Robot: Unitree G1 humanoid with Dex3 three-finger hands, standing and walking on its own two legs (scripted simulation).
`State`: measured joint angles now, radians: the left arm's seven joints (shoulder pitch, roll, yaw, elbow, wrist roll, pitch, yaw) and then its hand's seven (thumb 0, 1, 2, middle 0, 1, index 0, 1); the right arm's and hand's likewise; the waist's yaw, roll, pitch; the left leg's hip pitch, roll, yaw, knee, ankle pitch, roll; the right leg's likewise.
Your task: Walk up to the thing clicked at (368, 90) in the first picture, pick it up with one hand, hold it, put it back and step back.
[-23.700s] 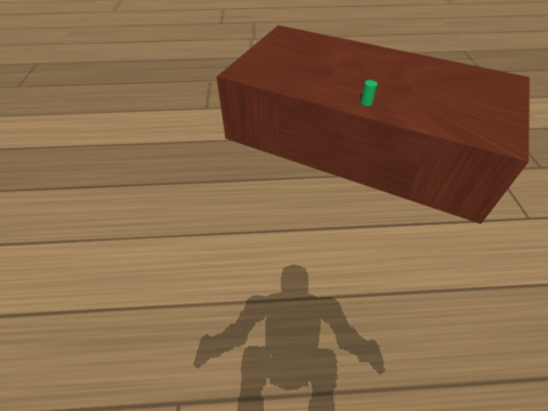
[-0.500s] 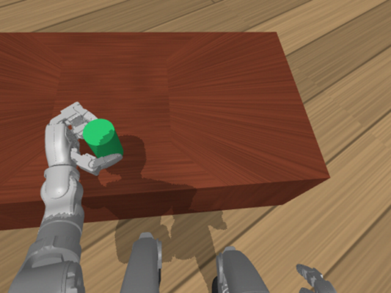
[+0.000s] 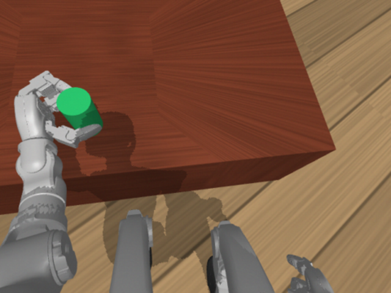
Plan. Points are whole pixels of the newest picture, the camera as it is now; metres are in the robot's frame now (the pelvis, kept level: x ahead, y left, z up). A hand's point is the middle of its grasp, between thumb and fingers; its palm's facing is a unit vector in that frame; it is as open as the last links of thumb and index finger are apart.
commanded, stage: crouch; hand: left
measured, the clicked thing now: (82, 114) +0.44 +0.23 +0.00
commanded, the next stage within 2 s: lower in 0.32 s
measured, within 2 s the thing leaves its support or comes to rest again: rests again in 1.50 s
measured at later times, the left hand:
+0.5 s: hand (75, 111) +0.46 +0.26 -0.04, palm faces +0.24 -0.97 -0.03, open 9.5 cm
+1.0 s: hand (82, 123) +0.47 +0.26 -0.10, palm faces +0.26 -0.96 -0.02, open 9.5 cm
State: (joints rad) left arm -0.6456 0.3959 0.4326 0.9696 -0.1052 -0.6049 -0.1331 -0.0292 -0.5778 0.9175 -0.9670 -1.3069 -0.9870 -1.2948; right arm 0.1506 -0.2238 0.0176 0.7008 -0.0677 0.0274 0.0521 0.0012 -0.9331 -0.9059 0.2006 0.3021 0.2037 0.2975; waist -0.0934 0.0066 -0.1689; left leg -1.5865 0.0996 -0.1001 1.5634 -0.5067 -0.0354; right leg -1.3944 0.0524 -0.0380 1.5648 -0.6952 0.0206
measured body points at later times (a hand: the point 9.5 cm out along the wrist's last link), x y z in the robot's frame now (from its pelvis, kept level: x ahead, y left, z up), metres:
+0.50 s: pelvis -0.01 +0.00 -0.04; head +0.17 +0.05 +0.37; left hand +0.45 +0.31 -0.04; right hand +0.06 -0.26 -0.17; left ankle +0.09 +0.14 -0.54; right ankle +0.02 -0.14 -0.54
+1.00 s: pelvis -0.02 -0.01 -0.10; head +0.19 +0.04 +0.30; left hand +0.45 +0.31 -0.10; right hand +0.07 -0.27 -0.22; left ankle +0.09 +0.14 -0.54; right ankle +0.02 -0.14 -0.54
